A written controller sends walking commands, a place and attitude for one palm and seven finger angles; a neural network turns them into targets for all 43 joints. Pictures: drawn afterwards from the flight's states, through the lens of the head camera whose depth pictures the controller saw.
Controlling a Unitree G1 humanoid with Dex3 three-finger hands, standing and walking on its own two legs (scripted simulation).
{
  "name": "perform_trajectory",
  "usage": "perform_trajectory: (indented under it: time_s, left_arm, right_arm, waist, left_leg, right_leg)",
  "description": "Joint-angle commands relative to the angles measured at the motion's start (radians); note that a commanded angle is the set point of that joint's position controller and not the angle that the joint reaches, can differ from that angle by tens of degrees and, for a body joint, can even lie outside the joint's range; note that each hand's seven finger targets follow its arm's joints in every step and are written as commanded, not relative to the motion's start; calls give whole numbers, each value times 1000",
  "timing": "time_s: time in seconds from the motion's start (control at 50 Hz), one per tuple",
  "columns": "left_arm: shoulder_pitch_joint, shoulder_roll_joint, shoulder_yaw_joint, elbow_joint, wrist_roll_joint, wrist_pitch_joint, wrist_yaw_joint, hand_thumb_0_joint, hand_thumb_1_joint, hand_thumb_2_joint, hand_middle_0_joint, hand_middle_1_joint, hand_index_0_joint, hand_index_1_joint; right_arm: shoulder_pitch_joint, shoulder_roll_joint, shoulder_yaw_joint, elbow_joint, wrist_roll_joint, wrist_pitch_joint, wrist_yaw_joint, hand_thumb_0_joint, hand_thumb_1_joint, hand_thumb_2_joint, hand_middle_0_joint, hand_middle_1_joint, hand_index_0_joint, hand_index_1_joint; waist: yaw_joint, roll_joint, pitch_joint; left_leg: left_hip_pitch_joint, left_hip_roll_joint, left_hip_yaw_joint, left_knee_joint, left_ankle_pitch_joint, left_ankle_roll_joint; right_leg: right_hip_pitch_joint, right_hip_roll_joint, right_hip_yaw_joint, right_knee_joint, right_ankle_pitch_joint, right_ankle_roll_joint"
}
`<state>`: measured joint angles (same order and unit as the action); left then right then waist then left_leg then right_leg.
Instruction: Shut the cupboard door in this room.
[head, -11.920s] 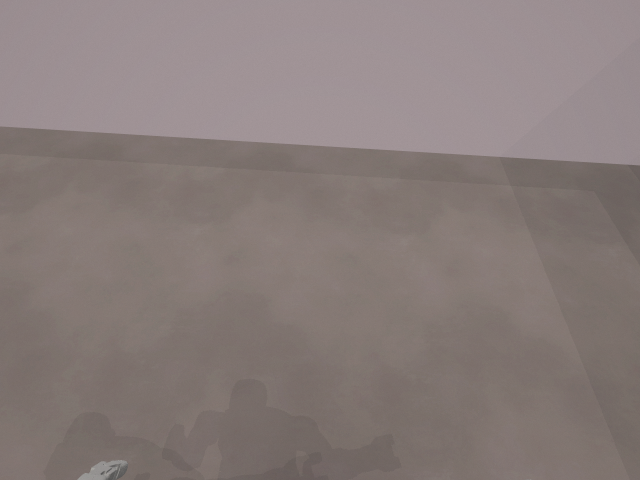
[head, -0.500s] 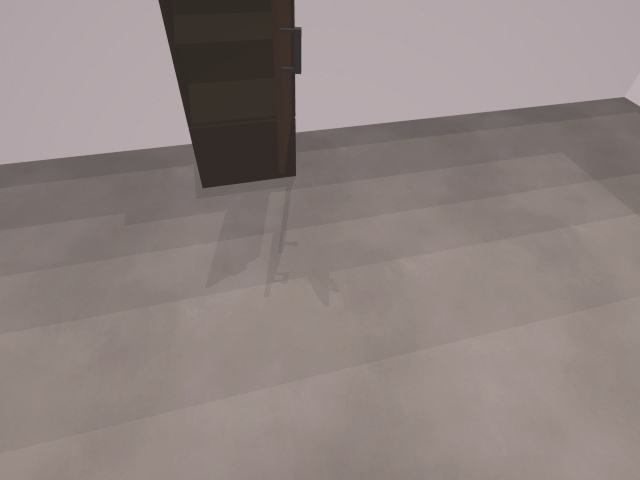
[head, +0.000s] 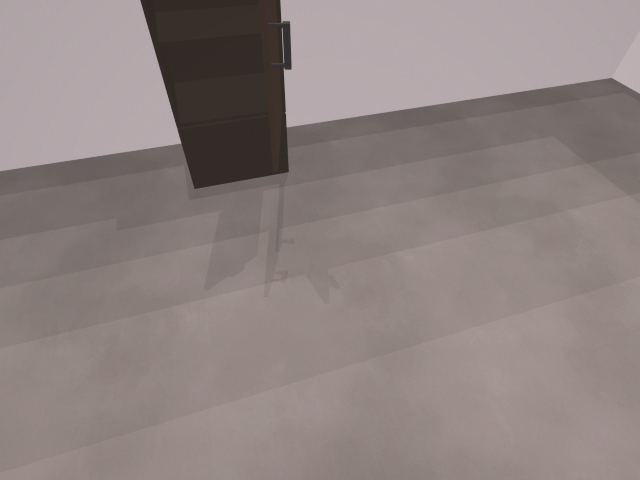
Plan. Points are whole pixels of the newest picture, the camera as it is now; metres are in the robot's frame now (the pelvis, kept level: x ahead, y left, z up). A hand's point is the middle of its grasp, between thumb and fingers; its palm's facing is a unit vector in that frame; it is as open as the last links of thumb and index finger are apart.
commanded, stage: walk around to get in front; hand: left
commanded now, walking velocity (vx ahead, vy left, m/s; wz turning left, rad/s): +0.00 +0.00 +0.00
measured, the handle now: (280, 46) +1.23 +0.20 +0.01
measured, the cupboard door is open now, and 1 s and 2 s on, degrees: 74 74 74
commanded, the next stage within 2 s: none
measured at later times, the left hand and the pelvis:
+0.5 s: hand out of the picture +0.08 +0.16 -0.18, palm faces -0.11 -0.96 -0.27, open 7.4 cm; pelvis +0.01 -0.03 -0.02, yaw -11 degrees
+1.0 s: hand (204, 438) +0.21 +0.20 -0.18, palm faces -0.39 -0.90 -0.20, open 7.4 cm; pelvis +0.09 +0.02 -0.01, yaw -27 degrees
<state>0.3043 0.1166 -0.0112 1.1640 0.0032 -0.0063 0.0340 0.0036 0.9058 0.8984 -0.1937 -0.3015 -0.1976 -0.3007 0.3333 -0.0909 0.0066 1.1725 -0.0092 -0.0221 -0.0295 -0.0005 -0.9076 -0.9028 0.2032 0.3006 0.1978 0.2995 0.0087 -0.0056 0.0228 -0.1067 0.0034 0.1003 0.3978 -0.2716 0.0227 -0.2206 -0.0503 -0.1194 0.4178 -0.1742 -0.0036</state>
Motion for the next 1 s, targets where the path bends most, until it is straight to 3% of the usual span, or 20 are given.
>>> perform_trajectory:
  time_s: [0.0, 0.16, 0.22, 0.26, 0.3, 0.34, 0.36, 0.38, 0.4, 0.46, 0.5, 0.58, 0.76, 0.8, 0.84, 0.86, 0.88, 0.9, 0.92, 0.98]
  left_arm:
    - [73, 75, 17, -20, 4, -7, 9, 0, 900, 900, -200, -300, -200, -300]
    - [-14, 110, 68, -101, 18, 35, -13, 0, 900, 900, -200, -300, -200, -300]
    - [-41, 100, 86, -154, 27, 51, -20, 0, 900, 900, -200, -300, -200, -300]
    - [-70, 98, 95, -188, 27, 49, -24, 0, 900, 900, -200, -300, -200, -300]
    - [-32, 90, 94, -198, 26, 38, -32, 0, 900, 900, -200, -300, -200, -300]
    - [63, 133, 103, -181, 27, 20, -35, 0, 900, 900, -200, -300, -200, -300]
    - [109, 237, 119, -173, 35, 1, -23, 0, 900, 900, -200, -300, -200, -300]
    - [142, 280, 119, -167, 14, 4, -14, 0, 900, 900, -200, -300, -200, -300]
    - [115, 277, 125, -184, 12, 10, -7, 0, 900, 900, -200, -300, -200, -300]
    - [-56, 255, 118, -247, 14, 18, -8, 0, 900, 900, -200, -300, -200, -300]
    - [-77, 269, 117, -264, 16, 13, -14, 0, 900, 900, -200, -300, -200, -300]
    - [-31, 286, 117, -261, 15, 9, -24, 0, 900, 900, -200, -300, -200, -300]
    - [-1, 326, 126, -271, 23, -3, -37, 0, 900, 900, -200, -300, -200, -300]
    - [-37, 338, 129, -284, 22, 0, -39, 0, 900, 900, -200, -300, -200, -300]
    - [-108, 325, 124, -301, 13, 5, -41, 0, 900, 900, -200, -300, -200, -300]
    - [-128, 274, 111, -317, 9, 4, -46, 0, 900, 900, -200, -300, -200, -300]
    - [-117, 197, 96, -343, 4, 5, -58, 0, 900, 900, -200, -300, -200, -300]
    - [-172, 223, 104, -377, 15, -3, -65, 0, 900, 900, -200, -300, -200, -300]
    - [-209, 238, 113, -364, 30, 1, -68, 0, 900, 900, -200, -300, -200, -300]
    - [-150, 209, 114, -316, 33, 10, -92, 0, 900, 900, -200, -300, -200, -300]
  right_arm:
    - [79, -99, -20, -19, 2, -11, -12, 0, -900, -900, 200, 300, 200, 300]
    - [9, -173, -69, -88, -3, 19, -28, 0, -900, -900, 200, 300, 200, 300]
    - [-23, -201, -89, -125, -10, 15, -29, 0, -900, -900, 200, 300, 200, 300]
    - [-41, -214, -97, -145, -14, 12, -25, 0, -900, -900, 200, 300, 200, 300]
    - [-83, -242, -105, -162, -19, 11, -19, 0, -900, -900, 200, 300, 200, 300]
    - [-105, -255, -110, -182, -11, 15, -12, 0, -900, -900, 200, 300, 200, 300]
    - [-83, -205, -106, -212, -2, 21, -5, 0, -900, -900, 200, 300, 200, 300]
    - [-139, -180, -92, -258, 5, 31, -3, 0, -900, -900, 200, 300, 200, 300]
    - [-196, -174, -89, -267, 4, 44, -8, 0, -900, -900, 200, 300, 200, 300]
    - [-206, -203, -94, -264, -9, 50, 4, 0, -900, -900, 200, 300, 200, 300]
    - [-194, -207, -92, -264, -12, 53, 9, 0, -900, -900, 200, 300, 200, 300]
    - [-230, -224, -87, -291, -14, 53, 10, 0, -900, -900, 200, 300, 200, 300]
    - [-325, -236, -74, -377, -7, 15, 23, 0, -900, -900, 200, 300, 200, 300]
    - [-283, -232, -70, -378, -3, 4, 21, 0, -900, -900, 200, 300, 200, 300]
    - [-154, -242, -71, -342, 0, -10, 14, 0, -900, -900, 200, 300, 200, 300]
    - [-59, -294, -83, -313, -1, -21, 7, 0, -900, -900, 200, 300, 200, 300]
    - [12, -409, -106, -300, -18, -22, 5, 0, -900, -900, 200, 300, 200, 300]
    - [31, -443, -108, -305, -15, -12, 6, 0, -900, -900, 200, 300, 200, 300]
    - [14, -383, -96, -300, -21, -19, 9, 0, -900, -900, 200, 300, 200, 300]
    - [-48, -281, -65, -303, -13, -38, 8, 0, -900, -900, 200, 300, 200, 300]
  waist:
    - [5, 16, 75]
    - [-9, 97, 91]
    - [-15, 180, 80]
    - [-18, 141, 72]
    - [7, 128, 39]
    - [49, 46, -24]
    - [52, -263, -65]
    - [66, -301, -56]
    - [75, -223, -49]
    - [14, -55, -12]
    - [6, -70, -48]
    - [28, -97, -75]
    - [69, -142, -68]
    - [50, -144, -73]
    - [-23, -120, -85]
    - [-67, 25, -117]
    - [-92, 342, -109]
    - [-101, 272, -23]
    - [-92, 243, 41]
    - [-15, 137, 109]
  left_leg:
    - [-120, 128, -119, -122, 95, 8]
    - [-108, 238, -139, -68, 36, 56]
    - [-74, 355, -176, -84, 197, 146]
    - [-61, 388, -156, -40, 339, 172]
    - [-26, 366, -75, 54, 465, 137]
    - [-61, 293, 31, 284, 443, 49]
    - [-277, 164, 105, 566, 129, -33]
    - [-398, 51, 18, 720, -344, -66]
    - [-430, 69, -95, 784, -343, -59]
    - [-442, 99, -123, 803, -155, -72]
    - [-421, 85, -112, 758, -112, -86]
    - [-447, 68, -118, 705, -87, -102]
    - [-399, 41, -89, 389, -174, -102]
    - [-291, 19, -74, 266, -169, -89]
    - [-10, 3, -56, 33, -24, -77]
    - [209, 113, -143, -81, -46, -54]
    - [326, 403, -476, -178, -236, 20]
    - [196, 533, -566, -225, -328, 107]
    - [100, 486, -551, -258, -346, 86]
    - [31, 341, -250, -219, 2, 19]
  right_leg:
    - [47, -81, 95, -47, 68, -2]
    - [-140, -15, 105, 173, 31, -4]
    - [-249, 9, 70, 458, -241, 15]
    - [-269, -6, 78, 513, -314, 14]
    - [-206, -7, 49, 386, -264, 16]
    - [-20, -6, 51, 118, 17, 8]
    - [148, -202, 373, -17, 401, -70]
    - [134, -348, 541, -63, 636, -193]
    - [91, -330, 563, -98, 463, -220]
    - [15, -235, 458, -103, 156, -183]
    - [34, -194, 411, -95, 168, -158]
    - [102, -159, 426, -79, 211, -145]
    - [155, -152, 547, -114, -35, -191]
    - [100, -135, 544, -89, -15, -182]
    - [-87, -62, 491, -6, -69, -120]
    - [-260, 17, 410, 132, -163, -69]
    - [-503, 145, 239, 403, -416, -9]
    - [-556, 63, 182, 545, -424, 10]
    - [-546, 39, 193, 644, -357, 20]
    - [-514, -8, 143, 771, -136, 34]
